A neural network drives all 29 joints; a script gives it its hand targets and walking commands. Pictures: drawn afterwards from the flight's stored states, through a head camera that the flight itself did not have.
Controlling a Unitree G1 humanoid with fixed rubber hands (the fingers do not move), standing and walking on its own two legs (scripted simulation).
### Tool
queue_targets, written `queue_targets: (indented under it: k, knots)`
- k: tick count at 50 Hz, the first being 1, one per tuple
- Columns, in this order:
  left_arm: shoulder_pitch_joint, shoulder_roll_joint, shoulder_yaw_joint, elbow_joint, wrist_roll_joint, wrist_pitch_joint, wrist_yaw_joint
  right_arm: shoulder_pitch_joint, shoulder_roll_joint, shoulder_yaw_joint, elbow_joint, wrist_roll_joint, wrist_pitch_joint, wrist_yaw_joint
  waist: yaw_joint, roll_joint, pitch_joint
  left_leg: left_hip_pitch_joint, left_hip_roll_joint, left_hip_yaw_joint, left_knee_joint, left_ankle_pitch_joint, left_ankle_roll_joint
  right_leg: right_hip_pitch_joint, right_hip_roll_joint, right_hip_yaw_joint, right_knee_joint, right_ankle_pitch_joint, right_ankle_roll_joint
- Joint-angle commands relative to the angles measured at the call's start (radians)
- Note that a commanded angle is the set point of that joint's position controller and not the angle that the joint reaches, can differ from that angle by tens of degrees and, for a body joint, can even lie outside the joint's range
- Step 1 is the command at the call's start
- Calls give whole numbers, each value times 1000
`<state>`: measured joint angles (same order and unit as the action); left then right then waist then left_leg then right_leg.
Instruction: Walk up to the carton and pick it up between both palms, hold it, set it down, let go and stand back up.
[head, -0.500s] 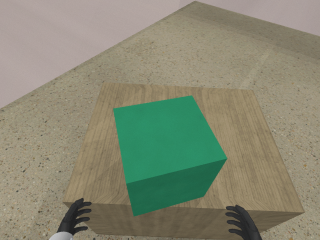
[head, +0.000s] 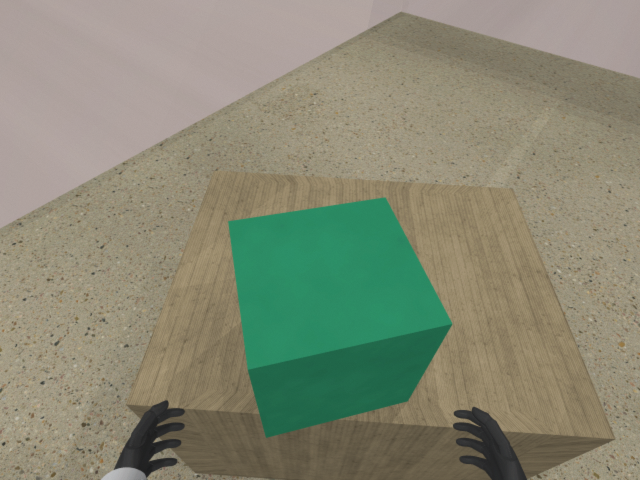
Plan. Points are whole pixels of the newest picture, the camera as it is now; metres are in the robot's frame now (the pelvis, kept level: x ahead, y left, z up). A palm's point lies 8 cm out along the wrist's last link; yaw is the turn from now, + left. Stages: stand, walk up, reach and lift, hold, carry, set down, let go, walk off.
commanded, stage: let go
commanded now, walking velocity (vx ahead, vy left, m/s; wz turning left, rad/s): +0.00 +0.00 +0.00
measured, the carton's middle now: (325, 318) +0.37 -0.01 -0.08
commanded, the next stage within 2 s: stand in 0.14 s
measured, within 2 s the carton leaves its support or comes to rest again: neither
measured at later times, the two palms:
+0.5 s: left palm out of the picture +0.13 +0.24 -0.12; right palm out of the picture +0.04 -0.25 -0.12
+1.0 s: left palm out of the picture +0.12 +0.25 -0.14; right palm out of the picture +0.00 -0.23 -0.14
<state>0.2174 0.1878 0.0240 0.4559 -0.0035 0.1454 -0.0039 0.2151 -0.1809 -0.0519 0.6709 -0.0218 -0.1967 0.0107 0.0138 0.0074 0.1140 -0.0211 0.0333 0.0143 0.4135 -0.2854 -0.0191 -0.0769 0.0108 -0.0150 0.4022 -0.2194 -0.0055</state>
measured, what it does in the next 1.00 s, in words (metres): stands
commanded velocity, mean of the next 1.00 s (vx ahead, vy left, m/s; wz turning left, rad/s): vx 0.00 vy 0.00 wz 0.00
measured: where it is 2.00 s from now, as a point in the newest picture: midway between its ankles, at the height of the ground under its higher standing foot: outside the picture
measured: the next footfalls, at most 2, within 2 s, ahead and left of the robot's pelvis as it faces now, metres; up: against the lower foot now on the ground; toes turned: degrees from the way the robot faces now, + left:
none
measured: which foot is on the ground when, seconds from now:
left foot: down 0.00-1.00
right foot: down 0.00-1.00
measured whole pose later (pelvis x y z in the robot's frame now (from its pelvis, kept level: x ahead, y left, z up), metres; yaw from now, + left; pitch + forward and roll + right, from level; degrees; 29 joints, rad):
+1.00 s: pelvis +0.00 +0.02 -0.01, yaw -6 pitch +0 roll +0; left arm 0.19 0.22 -0.01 0.90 0.01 0.01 0.01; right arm 0.33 -0.22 -0.05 0.86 -0.02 0.04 -0.02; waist -0.03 0.00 0.03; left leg -0.19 0.03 0.12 0.57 -0.38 0.02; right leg -0.30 0.01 0.09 0.58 -0.28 0.03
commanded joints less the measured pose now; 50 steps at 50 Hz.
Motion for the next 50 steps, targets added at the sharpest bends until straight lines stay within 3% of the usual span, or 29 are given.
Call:
queue_targets:
  k: [1,7,8,9,11,13,14,15,18,19,20,21,22,23,25,26,29,31,33,36,37,40,41,42,43,46,47,49,50]
  knots:
    - [-63,98,42,-128,9,-29,3,-41,-100,-31,-107,-5,-22,-6,-3,14,-78,-82,-36,46,-69,249,-17,42,8,-10,-68,191,12]
    - [-66,100,30,-108,-1,-25,2,-40,-94,-17,-116,3,-18,-5,-4,0,-71,-86,-38,49,-78,223,-8,37,4,-17,-69,171,13]
    - [7,140,52,6,54,-109,1,-29,-177,-30,-46,-26,136,-10,-12,-84,-61,-147,69,-17,37,174,0,-118,-73,87,-25,292,13]
    - [-41,139,47,28,49,-138,-6,41,-191,-44,-68,-12,201,-12,-30,-83,-100,-151,66,9,72,103,-9,-95,-74,96,10,322,5]
    - [-44,152,47,43,22,-158,-3,49,-153,-32,-58,-8,229,-13,-21,-87,-178,-209,45,37,125,22,-11,-81,-85,128,34,336,-10]
    - [-56,146,41,67,33,-163,-7,65,-114,-23,-50,-8,228,-7,-24,-52,-137,-226,32,39,127,-32,-4,-160,-101,171,15,235,-31]
    - [-22,162,40,82,28,-159,-8,65,-125,-29,-48,-9,227,4,-20,-73,-163,-197,38,33,123,-6,1,-174,-92,158,22,235,-26]
    - [-55,141,36,96,26,-161,-11,46,-162,-41,-47,-8,224,10,-32,-44,-147,-206,40,32,114,7,9,-195,-83,166,30,211,-23]
    - [-59,169,39,120,28,-163,-13,32,-154,-37,-47,-15,220,5,-19,27,-112,-225,66,1,62,29,29,-232,-58,146,55,110,-12]
    - [-46,155,32,139,34,-161,-16,54,-150,-35,-29,-10,218,6,-17,69,-148,-234,84,-25,39,52,45,-184,-34,113,90,123,-6]
    - [-19,129,23,151,24,-165,-12,50,-135,-30,-32,-10,218,-3,-2,63,-145,-224,102,-45,27,88,59,-206,-23,102,113,142,-3]
    - [-13,131,17,172,25,-165,-10,66,-158,-34,-30,-6,216,-3,-10,88,-125,-247,108,-46,18,88,67,-199,-20,111,108,140,-6]
    - [-45,113,5,172,26,-170,-12,59,-179,-41,-35,-9,215,-3,-9,70,-136,-243,105,-54,15,108,62,-182,-25,112,104,150,-7]
    - [-47,136,9,179,37,-166,-8,85,-164,-37,-18,-11,217,-5,-14,2,-135,-248,97,-36,29,103,61,-178,-19,106,104,172,2]
    - [-60,137,3,198,29,-163,-14,116,-190,-46,-10,-4,207,-5,-34,37,-128,-245,94,-25,27,74,54,-179,-34,118,107,196,1]
    - [-21,154,15,216,32,-166,-8,118,-166,-34,2,-6,210,-12,-13,46,-129,-249,95,-41,23,82,61,-178,-30,112,119,173,-1]
    - [-33,133,-3,243,20,-168,-6,126,-180,-42,7,0,215,-17,-27,4,-163,-204,86,-24,31,73,61,-184,-30,115,122,205,-3]
    - [-39,147,-4,264,23,-163,5,140,-182,-41,21,-3,217,-19,-28,37,-129,-228,100,-38,28,95,71,-195,-34,126,119,208,-3]
    - [-44,144,-7,275,28,-163,9,165,-188,-41,34,1,218,-26,-34,-11,-144,-230,85,-30,31,118,70,-159,-35,121,116,216,-4]
    - [-40,156,-4,302,18,-165,6,170,-200,-44,59,-3,212,-21,-27,11,-113,-235,90,-30,26,114,77,-195,-33,124,128,211,-3]
    - [-37,151,-6,314,18,-160,11,163,-155,-34,68,-2,211,-21,-34,-22,-108,-225,95,-34,23,90,82,-209,-34,127,129,202,0]
    - [-53,130,-8,329,16,-158,19,158,-177,-36,92,-3,216,-30,-29,8,-100,-230,91,-29,10,69,77,-203,-41,138,117,202,-7]
    - [-70,124,-17,335,22,-156,22,179,-166,-33,99,-1,220,-34,-56,11,-81,-227,83,-27,10,56,80,-220,-41,137,119,201,-7]
    - [-43,159,-3,345,19,-154,22,179,-185,-37,99,-2,221,-30,-37,-21,-103,-195,92,-22,14,66,77,-220,-33,126,121,205,-6]
    - [-41,135,-10,357,14,-155,15,176,-178,-35,113,0,222,-29,-40,25,-110,-199,102,-31,9,92,88,-203,-33,116,129,209,-2]
    - [-65,150,-2,373,20,-155,21,161,-144,-24,128,-3,221,-34,-41,-18,-93,-185,88,-20,19,115,81,-229,-32,138,111,198,-10]
    - [-59,149,2,380,25,-153,22,151,-152,-27,131,0,222,-31,-42,12,-104,-189,88,-10,26,104,79,-207,-37,139,112,216,-13]
    - [-48,133,-9,401,15,-155,21,179,-151,-25,162,1,223,-36,-51,-4,-104,-169,70,3,28,105,81,-215,-47,148,110,254,-12]
    - [-46,154,-5,401,16,-154,21,171,-162,-28,157,-3,223,-34,-36,-18,-99,-165,77,-8,23,127,75,-228,-39,140,105,207,-11]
